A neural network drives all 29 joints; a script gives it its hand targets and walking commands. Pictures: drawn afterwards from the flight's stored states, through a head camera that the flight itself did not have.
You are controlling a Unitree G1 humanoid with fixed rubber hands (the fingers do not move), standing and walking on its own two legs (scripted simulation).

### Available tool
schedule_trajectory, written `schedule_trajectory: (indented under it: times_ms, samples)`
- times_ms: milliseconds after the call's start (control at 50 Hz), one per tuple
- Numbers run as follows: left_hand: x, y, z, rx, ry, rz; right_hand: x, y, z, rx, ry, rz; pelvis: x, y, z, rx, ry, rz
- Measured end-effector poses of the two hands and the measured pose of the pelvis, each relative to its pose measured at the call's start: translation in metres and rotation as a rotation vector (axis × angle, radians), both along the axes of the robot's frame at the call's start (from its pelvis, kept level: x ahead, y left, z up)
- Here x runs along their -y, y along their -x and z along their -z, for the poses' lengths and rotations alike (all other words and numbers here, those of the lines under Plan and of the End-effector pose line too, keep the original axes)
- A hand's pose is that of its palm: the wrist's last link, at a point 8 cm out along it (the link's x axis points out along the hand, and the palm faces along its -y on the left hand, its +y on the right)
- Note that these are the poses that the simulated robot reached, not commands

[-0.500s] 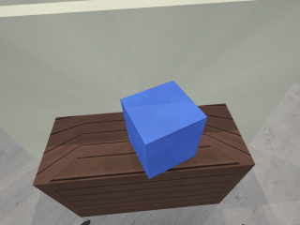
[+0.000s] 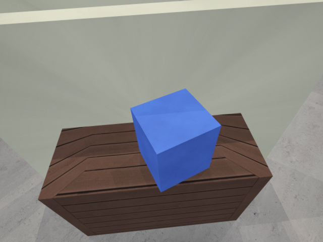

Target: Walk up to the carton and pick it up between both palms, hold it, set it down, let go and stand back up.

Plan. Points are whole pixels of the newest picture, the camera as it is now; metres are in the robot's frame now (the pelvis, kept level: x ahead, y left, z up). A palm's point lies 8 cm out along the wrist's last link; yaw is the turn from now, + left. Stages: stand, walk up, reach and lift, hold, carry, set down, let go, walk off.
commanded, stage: stand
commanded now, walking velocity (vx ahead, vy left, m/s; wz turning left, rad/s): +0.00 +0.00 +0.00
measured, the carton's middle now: (173, 140) +0.47 +0.01 -0.08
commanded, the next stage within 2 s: walk up in 0.54 s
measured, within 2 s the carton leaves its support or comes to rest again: neither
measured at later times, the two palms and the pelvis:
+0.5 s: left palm out of the picture +0.03 +0.24 -0.13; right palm out of the picture +0.03 -0.24 -0.13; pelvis +0.00 +0.00 +0.00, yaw +0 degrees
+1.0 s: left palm out of the picture +0.03 +0.23 -0.13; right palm out of the picture +0.03 -0.27 -0.13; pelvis +0.02 -0.03 +0.00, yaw +3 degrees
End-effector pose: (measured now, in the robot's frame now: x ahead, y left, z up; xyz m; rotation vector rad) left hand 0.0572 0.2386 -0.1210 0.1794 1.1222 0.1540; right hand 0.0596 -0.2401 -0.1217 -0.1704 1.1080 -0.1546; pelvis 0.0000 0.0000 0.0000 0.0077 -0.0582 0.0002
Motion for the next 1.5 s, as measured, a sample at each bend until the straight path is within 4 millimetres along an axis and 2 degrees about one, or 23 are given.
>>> schedule_trajectory:
  times_ms: [280,760,920,1080,1320,1440,1500]
  samples:
    - [-0.002,0.020,0.003,-0.057,-0.004,-0.011,0.001,0.023,0.004,-0.064,0.003,0.018,0.000,0.004,-0.002,-0.005,0.000,0.002]
    - [0.000,0.034,0.008,-0.131,-0.004,-0.016,0.000,0.039,0.007,-0.129,0.009,0.031,0.001,0.001,-0.004,-0.015,-0.005,0.000]
    - [0.006,0.030,0.008,-0.130,-0.022,-0.041,0.022,0.042,0.009,-0.175,0.031,0.016,0.019,-0.013,0.000,-0.022,-0.002,-0.031]
    - [0.015,0.020,0.010,-0.129,-0.019,-0.090,0.037,0.011,0.010,-0.160,0.055,-0.043,0.030,-0.027,0.003,-0.027,0.004,-0.077]
    - [0.027,-0.022,0.013,-0.015,-0.027,-0.110,0.058,-0.058,0.010,-0.062,0.099,-0.127,0.050,-0.041,0.014,-0.020,0.017,-0.144]
    - [0.030,-0.018,0.022,-0.048,-0.020,-0.127,0.051,-0.090,0.007,-0.012,0.096,-0.188,0.054,-0.049,0.017,-0.019,-0.006,-0.173]
    - [0.035,-0.017,0.025,-0.089,-0.030,-0.111,0.056,-0.100,0.005,0.020,0.097,-0.204,0.062,-0.051,0.019,-0.031,-0.012,-0.169]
